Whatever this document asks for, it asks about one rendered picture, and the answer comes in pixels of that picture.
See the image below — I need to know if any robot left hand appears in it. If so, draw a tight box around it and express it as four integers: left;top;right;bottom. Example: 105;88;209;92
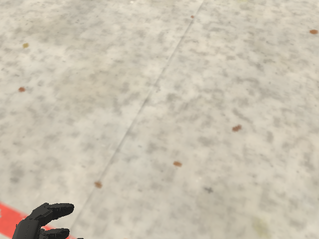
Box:
12;202;84;239

